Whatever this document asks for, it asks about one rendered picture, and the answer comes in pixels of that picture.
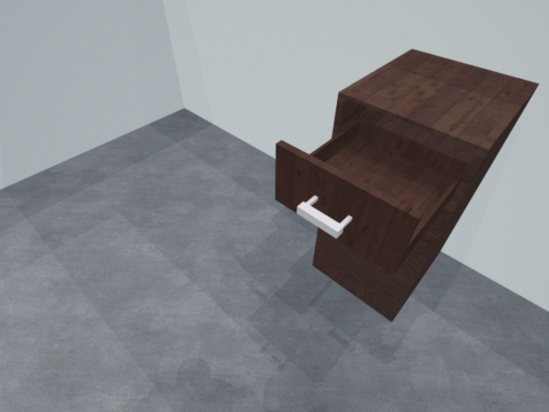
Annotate cabinet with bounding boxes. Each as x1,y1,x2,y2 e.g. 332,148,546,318
312,49,539,322

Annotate handle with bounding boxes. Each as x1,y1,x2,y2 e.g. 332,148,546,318
297,196,352,239

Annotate drawer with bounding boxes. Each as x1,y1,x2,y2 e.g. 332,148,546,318
275,118,469,275

